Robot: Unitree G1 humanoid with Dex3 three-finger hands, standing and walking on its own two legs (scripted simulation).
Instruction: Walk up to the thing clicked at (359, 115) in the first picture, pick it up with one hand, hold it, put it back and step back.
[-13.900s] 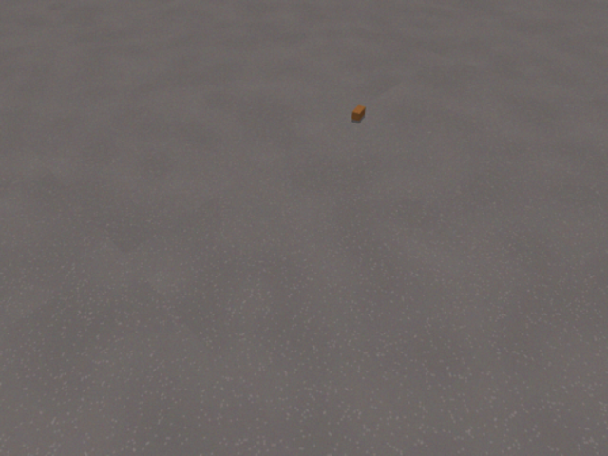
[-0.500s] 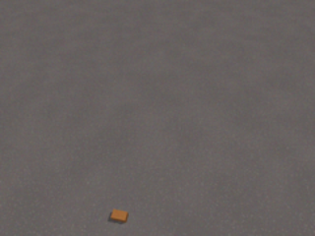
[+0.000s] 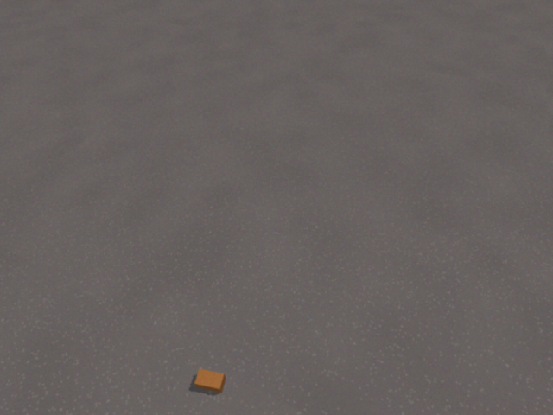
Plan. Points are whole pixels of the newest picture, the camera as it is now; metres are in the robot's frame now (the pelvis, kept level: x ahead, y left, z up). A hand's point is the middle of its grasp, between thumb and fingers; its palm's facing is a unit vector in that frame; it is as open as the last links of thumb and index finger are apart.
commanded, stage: stand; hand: left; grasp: from above
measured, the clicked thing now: (210, 380) +0.39 +0.26 -0.76
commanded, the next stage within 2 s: rise first in 0.54 s
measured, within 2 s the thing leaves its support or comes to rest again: neither
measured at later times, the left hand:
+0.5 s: hand out of the picture +0.07 +0.25 -0.16, palm faces -0.04 -0.94 -0.35, open 7.3 cm
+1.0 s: hand out of the picture +0.14 +0.25 -0.18, palm faces -0.08 -0.92 -0.38, open 10.3 cm
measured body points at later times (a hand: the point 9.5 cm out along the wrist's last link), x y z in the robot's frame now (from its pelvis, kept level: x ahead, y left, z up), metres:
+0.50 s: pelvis +0.00 +0.00 +0.00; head +0.00 -0.01 +0.45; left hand +0.07 +0.30 -0.13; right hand +0.07 -0.30 -0.14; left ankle -0.01 +0.12 -0.75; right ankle -0.01 -0.10 -0.75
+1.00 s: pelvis -0.01 +0.00 -0.03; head +0.05 +0.01 +0.41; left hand +0.14 +0.30 -0.16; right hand +0.08 -0.26 -0.15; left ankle -0.01 +0.12 -0.75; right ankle -0.01 -0.10 -0.75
